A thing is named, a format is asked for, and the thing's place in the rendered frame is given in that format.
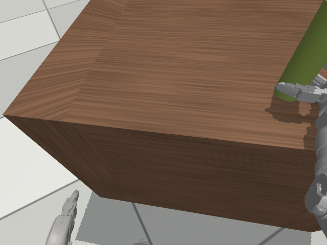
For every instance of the right robot arm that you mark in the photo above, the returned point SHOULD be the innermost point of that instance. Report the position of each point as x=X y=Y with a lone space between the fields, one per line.
x=316 y=197

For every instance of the right robot hand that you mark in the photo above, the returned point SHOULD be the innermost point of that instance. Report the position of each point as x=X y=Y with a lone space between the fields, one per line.
x=315 y=92

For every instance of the left robot hand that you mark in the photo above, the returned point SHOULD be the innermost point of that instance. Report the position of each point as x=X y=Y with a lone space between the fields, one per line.
x=60 y=232

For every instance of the bottle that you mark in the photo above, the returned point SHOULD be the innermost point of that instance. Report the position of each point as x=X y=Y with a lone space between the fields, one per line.
x=310 y=55

